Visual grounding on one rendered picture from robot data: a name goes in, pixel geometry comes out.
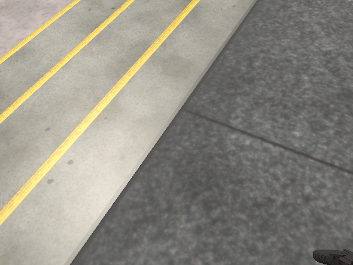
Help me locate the stairs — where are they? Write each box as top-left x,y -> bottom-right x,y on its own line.
0,0 -> 192,211

